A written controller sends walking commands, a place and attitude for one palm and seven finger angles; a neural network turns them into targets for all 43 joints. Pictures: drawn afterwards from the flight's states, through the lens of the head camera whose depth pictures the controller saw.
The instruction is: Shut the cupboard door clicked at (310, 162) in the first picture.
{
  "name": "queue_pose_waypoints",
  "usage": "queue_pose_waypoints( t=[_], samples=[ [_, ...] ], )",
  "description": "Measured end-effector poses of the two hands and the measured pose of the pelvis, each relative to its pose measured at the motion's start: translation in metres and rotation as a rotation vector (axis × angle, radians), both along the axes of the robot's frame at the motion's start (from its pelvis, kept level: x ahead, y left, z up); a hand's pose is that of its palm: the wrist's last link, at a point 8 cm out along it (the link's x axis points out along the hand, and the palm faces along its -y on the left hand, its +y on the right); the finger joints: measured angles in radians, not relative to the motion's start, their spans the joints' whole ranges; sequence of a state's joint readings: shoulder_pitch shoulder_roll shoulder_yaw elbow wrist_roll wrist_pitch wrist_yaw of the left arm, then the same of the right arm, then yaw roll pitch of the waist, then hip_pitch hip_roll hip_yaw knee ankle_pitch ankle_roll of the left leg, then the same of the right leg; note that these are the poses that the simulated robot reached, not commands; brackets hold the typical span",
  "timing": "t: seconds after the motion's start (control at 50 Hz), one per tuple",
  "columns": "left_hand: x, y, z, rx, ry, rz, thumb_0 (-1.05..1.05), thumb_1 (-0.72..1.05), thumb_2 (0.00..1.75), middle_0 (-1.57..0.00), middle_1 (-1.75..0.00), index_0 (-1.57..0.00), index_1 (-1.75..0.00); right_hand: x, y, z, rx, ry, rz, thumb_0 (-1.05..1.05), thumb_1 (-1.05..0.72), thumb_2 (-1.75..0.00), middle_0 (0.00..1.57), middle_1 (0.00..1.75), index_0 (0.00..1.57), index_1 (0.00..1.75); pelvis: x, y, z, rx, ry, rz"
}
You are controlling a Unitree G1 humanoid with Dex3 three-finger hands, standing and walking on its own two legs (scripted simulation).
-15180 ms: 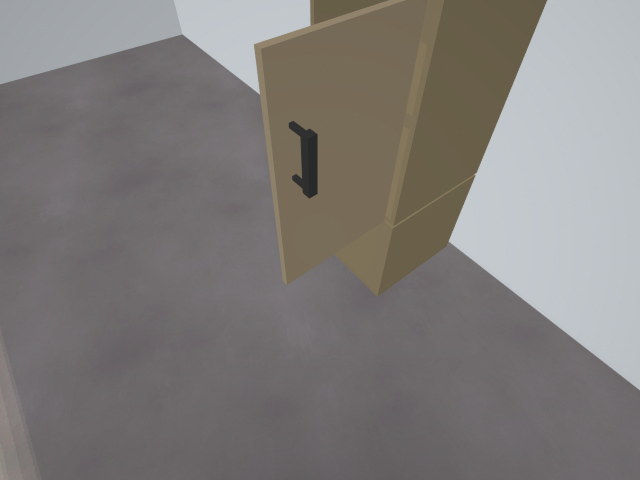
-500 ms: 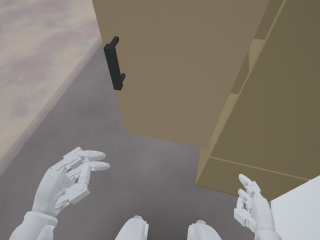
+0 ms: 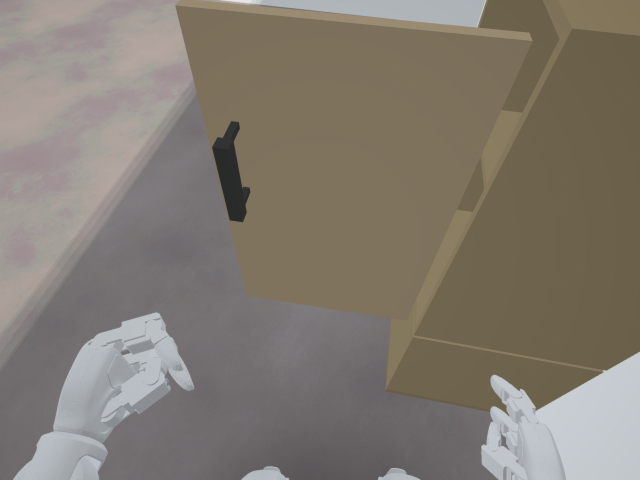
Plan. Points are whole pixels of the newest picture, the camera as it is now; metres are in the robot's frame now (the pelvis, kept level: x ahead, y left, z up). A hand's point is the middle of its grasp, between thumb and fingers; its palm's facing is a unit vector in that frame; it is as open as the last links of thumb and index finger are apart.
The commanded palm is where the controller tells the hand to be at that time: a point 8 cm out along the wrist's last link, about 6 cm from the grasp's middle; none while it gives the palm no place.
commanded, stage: raise the hand and make a fist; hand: left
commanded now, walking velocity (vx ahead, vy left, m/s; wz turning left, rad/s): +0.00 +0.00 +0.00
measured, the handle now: (235, 173) +0.48 +0.15 +0.11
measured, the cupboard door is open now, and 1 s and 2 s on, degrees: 92 92 91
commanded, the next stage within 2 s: bring the fist close to the handle in 0.78 s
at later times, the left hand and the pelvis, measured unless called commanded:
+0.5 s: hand (156, 338) +0.24 +0.19 +0.11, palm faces -0.08 -1.00 -0.06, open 3.1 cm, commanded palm +0.21 +0.24 +0.11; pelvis +0.01 +0.00 +0.02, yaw +0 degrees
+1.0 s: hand (177, 337) +0.24 +0.17 +0.10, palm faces -0.07 -1.00 -0.07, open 3.1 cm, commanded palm +0.23 +0.22 +0.11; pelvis +0.01 -0.02 +0.02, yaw +1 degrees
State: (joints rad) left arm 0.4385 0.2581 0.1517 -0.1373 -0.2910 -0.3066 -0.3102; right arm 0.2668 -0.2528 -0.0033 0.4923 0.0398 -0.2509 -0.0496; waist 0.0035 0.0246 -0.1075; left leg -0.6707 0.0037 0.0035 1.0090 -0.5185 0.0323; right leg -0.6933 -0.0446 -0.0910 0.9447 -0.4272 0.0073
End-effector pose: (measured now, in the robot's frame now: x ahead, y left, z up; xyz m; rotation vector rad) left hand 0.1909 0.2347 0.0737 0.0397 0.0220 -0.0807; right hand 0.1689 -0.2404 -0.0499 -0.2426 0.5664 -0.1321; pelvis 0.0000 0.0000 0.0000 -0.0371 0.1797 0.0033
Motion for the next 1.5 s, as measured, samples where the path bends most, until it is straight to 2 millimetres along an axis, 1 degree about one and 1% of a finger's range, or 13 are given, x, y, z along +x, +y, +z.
queue_pose_waypoints(
  t=[0.08,0.14,0.22,0.28,0.44,0.6,0.74,0.96,1.06,1.14,1.24,1.4,1.5],
  samples=[
    [0.005,0.002,0.007,0.003,-0.005,0.002,0.02,0.90,0.90,-1.14,-1.33,-1.14,-1.33,0.014,0.012,0.009,0.021,-0.035,0.032,0.02,-0.90,-0.90,0.20,0.30,0.20,0.30,0.003,0.002,0.004,-0.003,-0.012,0.002],
    [0.008,0.004,0.011,0.007,0.000,0.003,0.02,0.90,0.90,-1.20,-1.39,-1.19,-1.38,0.020,0.021,0.012,0.038,-0.045,0.053,0.02,-0.90,-0.90,0.20,0.30,0.20,0.30,0.005,0.002,0.007,-0.003,-0.020,0.004],
    [0.013,0.007,0.018,0.013,0.001,0.007,0.02,0.90,0.90,-1.25,-1.44,-1.25,-1.44,0.021,0.027,0.012,0.056,-0.039,0.070,0.02,-0.90,-0.90,0.20,0.30,0.20,0.30,0.007,0.002,0.010,-0.003,-0.029,0.005],
    [0.017,0.009,0.024,0.018,-0.007,0.011,0.02,0.90,0.90,-1.27,-1.47,-1.27,-1.46,0.019,0.028,0.010,0.063,-0.025,0.072,0.01,-0.90,-0.90,0.21,0.30,0.20,0.30,0.009,0.001,0.013,-0.002,-0.037,0.006],
    [0.029,0.009,0.036,0.026,-0.008,0.005,0.02,0.90,0.90,-1.29,-1.49,-1.29,-1.49,0.005,0.016,0.006,0.057,0.019,0.041,0.02,-0.90,-0.90,0.21,0.30,0.20,0.30,0.011,-0.002,0.019,0.006,-0.053,0.004],
    [0.031,0.000,0.034,0.018,0.012,0.003,0.02,0.90,0.90,-1.30,-1.50,-1.30,-1.50,-0.003,-0.003,0.009,0.036,0.025,0.007,0.02,-0.90,-0.90,0.20,0.30,0.20,0.30,0.013,-0.008,0.022,0.015,-0.056,-0.002],
    [0.028,-0.006,0.033,0.027,0.002,0.013,0.02,0.90,0.90,-1.30,-1.50,-1.30,-1.50,0.000,-0.011,0.010,0.028,0.017,0.008,0.02,-0.90,-0.90,0.20,0.30,0.20,0.30,0.012,-0.014,0.022,0.018,-0.057,0.000],
    [0.029,-0.012,0.034,0.031,0.001,0.012,0.02,0.90,0.90,-1.30,-1.50,-1.30,-1.50,0.010,-0.011,0.009,0.043,-0.003,0.026,0.02,-0.90,-0.90,0.20,0.30,0.20,0.30,0.013,-0.020,0.022,0.020,-0.056,0.006],
    [0.045,-0.014,0.034,0.026,-0.015,0.008,0.02,0.90,0.90,-1.30,-1.50,-1.30,-1.50,0.010,-0.012,0.005,0.038,0.016,0.030,0.02,-0.90,-0.90,0.20,0.30,0.20,0.30,0.012,-0.022,0.021,0.021,-0.055,0.011],
    [0.063,-0.023,0.036,0.019,-0.021,-0.012,0.02,0.90,0.90,-1.30,-1.50,-1.30,-1.50,0.007,-0.014,0.002,0.039,0.032,0.019,0.02,-0.90,-0.90,0.20,0.30,0.20,0.30,0.013,-0.022,0.022,0.023,-0.052,0.011],
    [0.085,-0.032,0.035,0.013,-0.011,-0.033,0.02,0.90,0.90,-1.30,-1.50,-1.30,-1.50,0.000,-0.017,0.000,0.043,0.064,-0.005,0.02,-0.90,-0.90,0.20,0.30,0.20,0.30,0.015,-0.022,0.023,0.031,-0.045,0.000],
    [0.112,-0.033,0.033,0.012,-0.007,-0.010,0.02,0.90,0.90,-1.30,-1.50,-1.30,-1.50,-0.011,-0.024,-0.006,0.044,0.130,-0.034,0.02,-0.90,-0.90,0.20,0.30,0.20,0.30,0.019,-0.023,0.025,0.035,-0.036,-0.009],
    [0.128,-0.039,0.034,0.006,-0.011,-0.020,0.02,0.90,0.90,-1.30,-1.50,-1.30,-1.50,-0.016,-0.026,-0.009,0.043,0.165,-0.048,0.02,-0.90,-0.90,0.20,0.30,0.20,0.30,0.020,-0.022,0.026,0.036,-0.030,-0.010]
  ],
)
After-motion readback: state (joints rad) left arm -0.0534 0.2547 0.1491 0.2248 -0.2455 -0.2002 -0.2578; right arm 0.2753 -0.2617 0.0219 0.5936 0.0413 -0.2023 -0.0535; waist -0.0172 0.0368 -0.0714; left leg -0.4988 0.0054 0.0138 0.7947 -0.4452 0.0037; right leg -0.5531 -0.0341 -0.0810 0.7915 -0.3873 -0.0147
